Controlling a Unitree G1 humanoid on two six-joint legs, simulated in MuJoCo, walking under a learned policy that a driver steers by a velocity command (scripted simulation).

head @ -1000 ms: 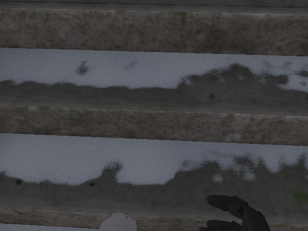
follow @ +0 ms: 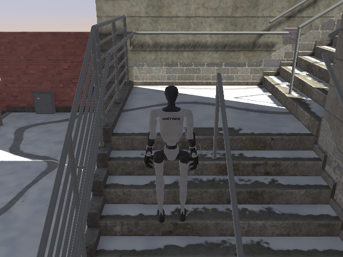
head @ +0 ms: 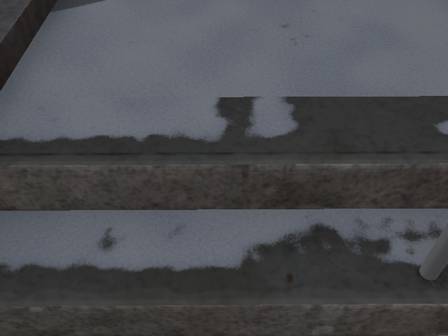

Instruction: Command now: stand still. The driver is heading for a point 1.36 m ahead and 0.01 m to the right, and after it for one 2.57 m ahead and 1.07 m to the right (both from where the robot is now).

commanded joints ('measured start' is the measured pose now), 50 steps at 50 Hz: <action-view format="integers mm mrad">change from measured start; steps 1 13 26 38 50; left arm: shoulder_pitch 62 101 103 118 124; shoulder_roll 57 56 47 49 41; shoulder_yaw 3 -17 -25 -29 -34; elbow -9 57 91 115 125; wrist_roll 1 -3 -4 -7 -7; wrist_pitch -10 -4 4 5 6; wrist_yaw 2 8 6 10 7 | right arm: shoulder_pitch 61 90 104 131 145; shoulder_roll -65 -61 -60 -57 -55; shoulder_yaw -7 12 29 35 41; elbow -16 27 35 53 53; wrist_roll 0 3 2 4 3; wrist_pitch -11 -4 -1 1 0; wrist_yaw -5 -12 -14 -18 -17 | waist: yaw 3 4 8 10 8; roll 0 5 1 2 7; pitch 80 94 118 126 134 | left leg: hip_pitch -33 -9 -35 -33 -38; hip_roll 113 121 123 122 126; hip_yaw -103 -94 -90 -94 -90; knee -93 -90 -92 -101 -96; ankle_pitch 149 190 148 122 136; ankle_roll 45 47 46 47 45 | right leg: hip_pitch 0 2 -11 -19 -20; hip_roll -110 -117 -116 -120 -118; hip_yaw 102 93 89 91 87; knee -82 -79 -79 -89 -83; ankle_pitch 153 186 136 112 123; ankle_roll -54 -54 -50 -49 -49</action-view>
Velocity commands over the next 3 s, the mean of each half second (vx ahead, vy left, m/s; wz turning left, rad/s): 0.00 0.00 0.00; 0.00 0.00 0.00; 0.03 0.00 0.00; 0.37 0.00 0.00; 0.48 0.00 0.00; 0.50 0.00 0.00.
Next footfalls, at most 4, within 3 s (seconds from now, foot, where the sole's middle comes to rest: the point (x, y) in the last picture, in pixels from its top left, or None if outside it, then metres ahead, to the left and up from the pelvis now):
2.04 left None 0.37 0.16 -0.61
2.54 right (221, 255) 0.63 0.03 -0.43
3.00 left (149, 127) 0.92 0.22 -0.26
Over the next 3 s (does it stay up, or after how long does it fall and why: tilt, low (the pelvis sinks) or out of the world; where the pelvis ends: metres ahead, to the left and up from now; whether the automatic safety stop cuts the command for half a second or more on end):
stays up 0.74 0.13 0.37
